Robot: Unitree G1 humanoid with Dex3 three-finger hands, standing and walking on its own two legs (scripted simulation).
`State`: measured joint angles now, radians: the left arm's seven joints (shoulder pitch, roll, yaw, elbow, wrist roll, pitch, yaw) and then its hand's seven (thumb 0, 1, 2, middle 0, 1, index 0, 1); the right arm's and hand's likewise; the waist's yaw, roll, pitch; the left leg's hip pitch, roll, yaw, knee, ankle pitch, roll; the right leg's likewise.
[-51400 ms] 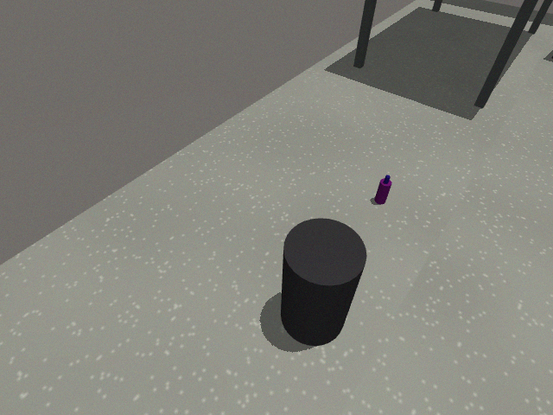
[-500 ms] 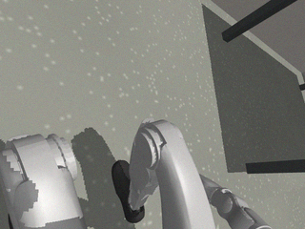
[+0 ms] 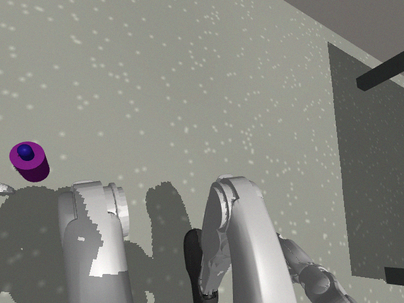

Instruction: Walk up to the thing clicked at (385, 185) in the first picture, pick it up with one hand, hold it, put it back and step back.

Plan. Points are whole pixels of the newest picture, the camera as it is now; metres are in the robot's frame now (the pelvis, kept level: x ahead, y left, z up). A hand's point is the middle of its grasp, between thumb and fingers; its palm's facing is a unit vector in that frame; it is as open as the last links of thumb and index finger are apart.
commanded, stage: rise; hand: left
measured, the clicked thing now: (30, 161) +0.39 +0.29 -0.22
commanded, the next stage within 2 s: home in 0.02 s
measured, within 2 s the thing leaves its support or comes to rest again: neither
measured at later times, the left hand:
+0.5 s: hand out of the picture +0.26 +0.33 +0.03, palm faces +0.25 -0.86 -0.45, open 17.6 cm
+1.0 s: hand out of the picture +0.23 +0.25 +0.26, palm faces +0.35 -0.87 -0.35, open 17.3 cm
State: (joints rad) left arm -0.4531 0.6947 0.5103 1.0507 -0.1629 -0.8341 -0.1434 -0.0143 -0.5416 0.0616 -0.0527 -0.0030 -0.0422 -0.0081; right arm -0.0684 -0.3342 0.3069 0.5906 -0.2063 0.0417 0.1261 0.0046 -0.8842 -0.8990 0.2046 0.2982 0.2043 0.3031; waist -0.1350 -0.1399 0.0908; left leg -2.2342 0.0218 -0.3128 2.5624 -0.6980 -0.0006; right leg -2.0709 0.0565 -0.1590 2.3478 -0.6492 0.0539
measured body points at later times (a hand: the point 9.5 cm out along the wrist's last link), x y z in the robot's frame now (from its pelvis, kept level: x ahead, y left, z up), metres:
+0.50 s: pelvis +0.02 -0.02 +0.13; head +0.21 +0.05 +0.53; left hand +0.24 +0.37 +0.06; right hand +0.22 -0.24 +0.00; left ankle +0.08 +0.12 -0.27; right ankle +0.13 -0.14 -0.27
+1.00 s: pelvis +0.08 -0.02 +0.35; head +0.15 +0.02 +0.79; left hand +0.21 +0.29 +0.28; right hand +0.30 -0.22 +0.27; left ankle +0.08 +0.12 -0.27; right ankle +0.13 -0.14 -0.27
